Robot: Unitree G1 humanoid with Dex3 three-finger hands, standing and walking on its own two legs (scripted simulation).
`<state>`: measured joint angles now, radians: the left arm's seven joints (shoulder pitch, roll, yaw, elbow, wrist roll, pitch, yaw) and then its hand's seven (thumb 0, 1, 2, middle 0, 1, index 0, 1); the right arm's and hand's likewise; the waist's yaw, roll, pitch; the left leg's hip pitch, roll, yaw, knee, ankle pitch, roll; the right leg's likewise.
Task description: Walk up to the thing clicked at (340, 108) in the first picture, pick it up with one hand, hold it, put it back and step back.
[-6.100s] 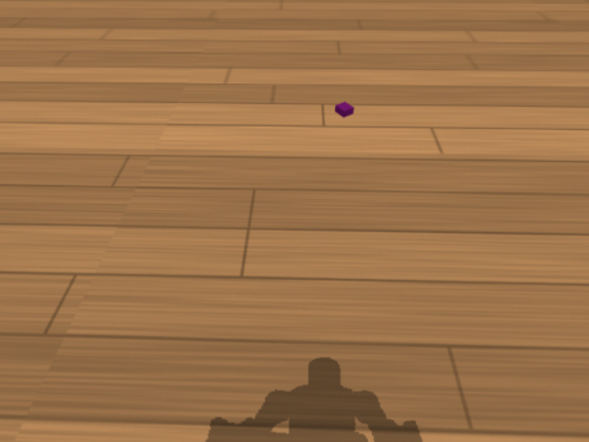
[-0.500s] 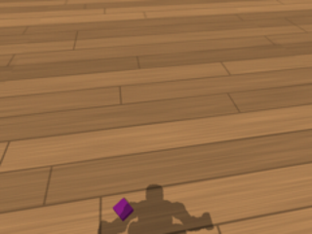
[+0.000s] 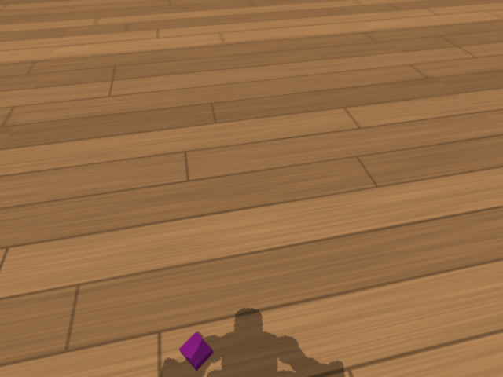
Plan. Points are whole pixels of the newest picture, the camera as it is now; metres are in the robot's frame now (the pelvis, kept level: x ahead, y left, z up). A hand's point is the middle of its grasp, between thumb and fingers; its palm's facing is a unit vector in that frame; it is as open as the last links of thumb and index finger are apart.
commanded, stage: walk up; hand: left
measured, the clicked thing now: (196, 350) +0.41 +0.22 -0.76
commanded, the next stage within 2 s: stand in 0.44 s
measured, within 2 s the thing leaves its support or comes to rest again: neither
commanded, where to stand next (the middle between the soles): +0.03 -0.03 m, yaw -2 degrees
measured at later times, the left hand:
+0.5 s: hand out of the picture +0.08 +0.25 -0.16, palm faces -0.02 -0.94 -0.33, open 7.4 cm
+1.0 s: hand out of the picture +0.09 +0.25 -0.16, palm faces -0.02 -0.94 -0.34, open 7.4 cm
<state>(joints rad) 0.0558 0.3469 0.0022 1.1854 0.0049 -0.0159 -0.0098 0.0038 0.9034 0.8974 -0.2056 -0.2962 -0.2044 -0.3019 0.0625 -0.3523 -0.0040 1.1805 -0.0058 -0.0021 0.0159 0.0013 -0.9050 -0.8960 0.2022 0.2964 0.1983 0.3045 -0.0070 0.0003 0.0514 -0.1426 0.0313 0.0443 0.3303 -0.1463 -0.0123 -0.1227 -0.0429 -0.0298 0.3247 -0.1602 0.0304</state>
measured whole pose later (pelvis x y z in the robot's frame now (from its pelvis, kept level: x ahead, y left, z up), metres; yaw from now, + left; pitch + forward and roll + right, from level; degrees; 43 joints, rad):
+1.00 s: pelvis +0.01 +0.00 +0.00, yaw +1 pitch -2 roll +0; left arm 0.10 0.35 0.00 1.14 0.01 -0.01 -0.01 0.00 0.90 0.90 -0.21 -0.30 -0.20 -0.30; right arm 0.08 -0.35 0.00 1.15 -0.02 -0.01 0.01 0.00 -0.90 -0.90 0.20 0.30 0.20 0.30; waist 0.00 0.00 0.04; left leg -0.13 0.03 0.04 0.33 -0.16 -0.01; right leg -0.10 -0.05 -0.04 0.32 -0.18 0.03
